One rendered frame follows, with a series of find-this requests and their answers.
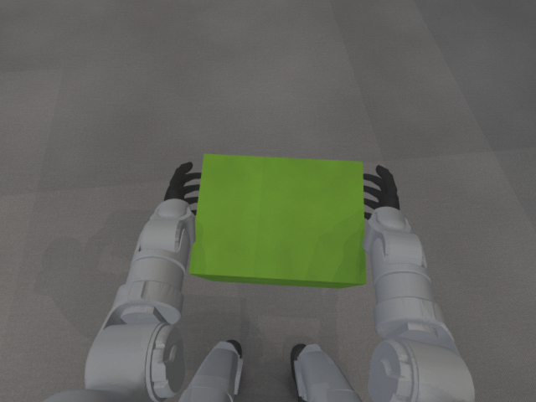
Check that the robot left upper arm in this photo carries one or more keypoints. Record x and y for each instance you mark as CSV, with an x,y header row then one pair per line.
x,y
140,362

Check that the left robot hand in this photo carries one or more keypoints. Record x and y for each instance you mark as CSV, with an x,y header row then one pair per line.
x,y
176,188

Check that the left robot forearm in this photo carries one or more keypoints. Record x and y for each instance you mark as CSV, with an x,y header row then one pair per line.
x,y
152,292

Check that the right robot forearm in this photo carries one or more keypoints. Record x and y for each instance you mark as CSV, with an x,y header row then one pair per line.
x,y
406,306

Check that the robot right upper arm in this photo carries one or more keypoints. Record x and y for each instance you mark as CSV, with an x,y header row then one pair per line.
x,y
405,370

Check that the robot left foot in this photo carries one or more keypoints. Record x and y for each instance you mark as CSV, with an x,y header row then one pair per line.
x,y
237,346

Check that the right robot hand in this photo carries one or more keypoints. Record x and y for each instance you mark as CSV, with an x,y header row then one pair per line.
x,y
387,197

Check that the robot right shin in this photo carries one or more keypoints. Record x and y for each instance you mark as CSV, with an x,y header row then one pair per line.
x,y
310,348

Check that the carton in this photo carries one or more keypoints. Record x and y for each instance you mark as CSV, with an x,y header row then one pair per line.
x,y
280,221

